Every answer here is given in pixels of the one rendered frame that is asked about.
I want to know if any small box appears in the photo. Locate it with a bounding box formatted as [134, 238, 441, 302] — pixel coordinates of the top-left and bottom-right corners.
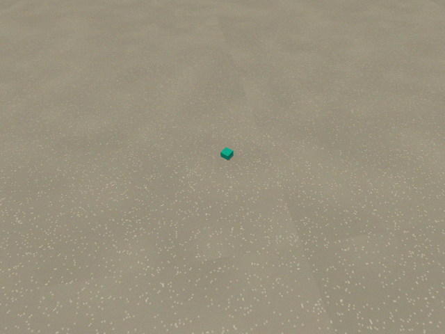
[220, 148, 234, 160]

